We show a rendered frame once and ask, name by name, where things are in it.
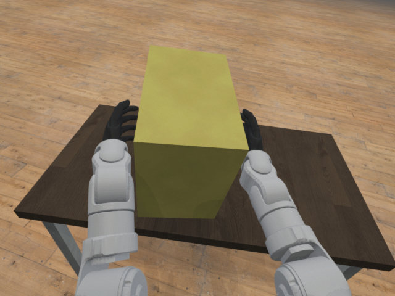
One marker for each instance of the robot left hand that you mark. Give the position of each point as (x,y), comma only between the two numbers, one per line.
(114,128)

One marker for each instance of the right robot upper arm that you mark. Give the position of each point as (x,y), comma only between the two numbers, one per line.
(316,276)

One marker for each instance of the left robot upper arm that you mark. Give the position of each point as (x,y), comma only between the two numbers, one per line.
(124,281)

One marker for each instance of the carton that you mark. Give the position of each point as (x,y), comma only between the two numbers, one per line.
(189,140)

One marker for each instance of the left robot forearm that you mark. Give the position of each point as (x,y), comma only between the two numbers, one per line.
(111,205)

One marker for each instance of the robot right hand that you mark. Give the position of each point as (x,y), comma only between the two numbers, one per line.
(252,131)

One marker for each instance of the right robot forearm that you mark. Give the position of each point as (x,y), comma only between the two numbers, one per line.
(288,238)

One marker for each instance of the table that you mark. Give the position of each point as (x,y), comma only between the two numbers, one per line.
(309,163)

